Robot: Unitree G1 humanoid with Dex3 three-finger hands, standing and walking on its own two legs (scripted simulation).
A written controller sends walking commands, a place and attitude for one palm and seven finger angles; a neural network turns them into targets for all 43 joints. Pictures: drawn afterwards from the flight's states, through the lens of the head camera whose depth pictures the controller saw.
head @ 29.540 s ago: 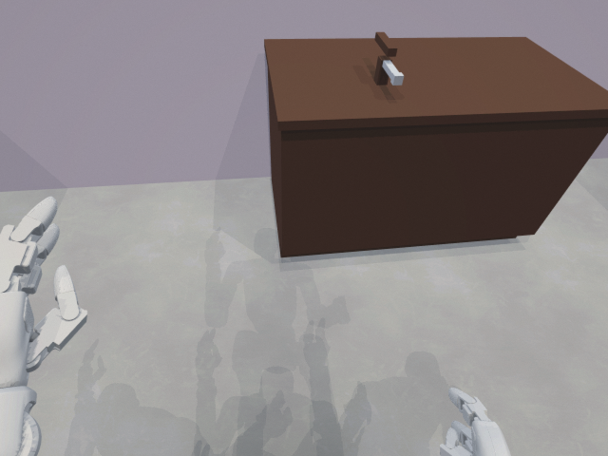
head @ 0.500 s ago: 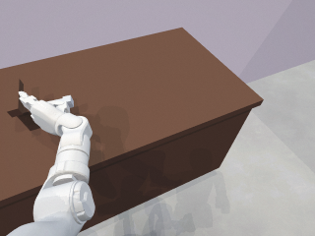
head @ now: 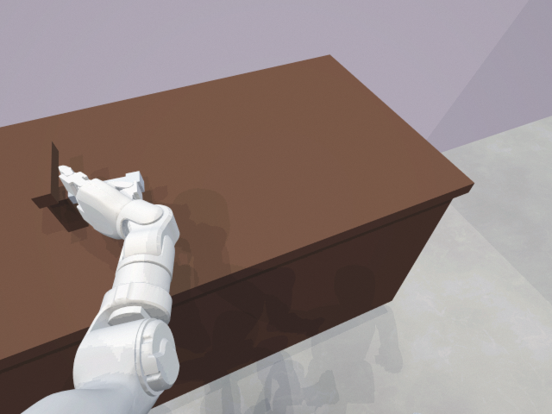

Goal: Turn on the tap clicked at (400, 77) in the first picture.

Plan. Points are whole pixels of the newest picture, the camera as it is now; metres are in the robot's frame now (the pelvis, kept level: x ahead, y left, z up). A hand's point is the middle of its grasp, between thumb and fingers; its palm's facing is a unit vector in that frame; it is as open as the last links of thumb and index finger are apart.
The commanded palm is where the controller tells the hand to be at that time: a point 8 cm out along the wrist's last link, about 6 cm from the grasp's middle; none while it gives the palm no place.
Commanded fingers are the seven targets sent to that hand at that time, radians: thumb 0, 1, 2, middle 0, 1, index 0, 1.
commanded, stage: draw the hand back beside the body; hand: left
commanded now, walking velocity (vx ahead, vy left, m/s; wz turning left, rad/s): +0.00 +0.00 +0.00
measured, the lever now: (135, 182) +0.51 +0.26 +0.03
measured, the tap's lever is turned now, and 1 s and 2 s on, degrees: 83 83 83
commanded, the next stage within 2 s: step back with the hand held close in 1.52 s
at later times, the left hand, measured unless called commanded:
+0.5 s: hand (95, 236) +0.33 +0.23 +0.13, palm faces +0.29 -0.92 -0.25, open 7.8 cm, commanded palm +0.30 +0.25 +0.14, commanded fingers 0.00 0.90 0.90 -0.17 -0.22 -0.17 -0.22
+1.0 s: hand (30, 281) +0.24 +0.25 +0.16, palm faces +0.31 -0.91 -0.29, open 7.6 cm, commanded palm +0.21 +0.29 +0.18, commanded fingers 0.00 0.90 0.90 -0.20 -0.30 -0.20 -0.30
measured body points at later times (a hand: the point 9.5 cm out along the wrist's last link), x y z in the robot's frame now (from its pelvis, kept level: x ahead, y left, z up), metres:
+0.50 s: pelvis +0.00 +0.02 +0.03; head -0.01 -0.01 +0.47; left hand +0.31 +0.28 +0.14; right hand +0.13 -0.24 -0.08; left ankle -0.01 +0.12 -0.72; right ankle +0.00 -0.05 -0.72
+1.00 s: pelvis +0.00 +0.03 +0.03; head -0.02 +0.00 +0.48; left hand +0.22 +0.30 +0.18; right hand +0.18 -0.19 -0.06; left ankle -0.01 +0.12 -0.72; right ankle +0.00 -0.05 -0.72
